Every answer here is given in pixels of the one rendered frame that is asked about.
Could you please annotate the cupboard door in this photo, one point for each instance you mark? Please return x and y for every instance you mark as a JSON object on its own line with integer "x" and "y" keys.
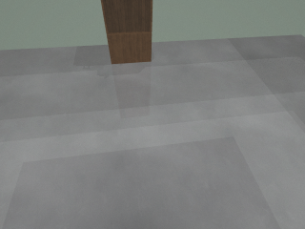
{"x": 128, "y": 15}

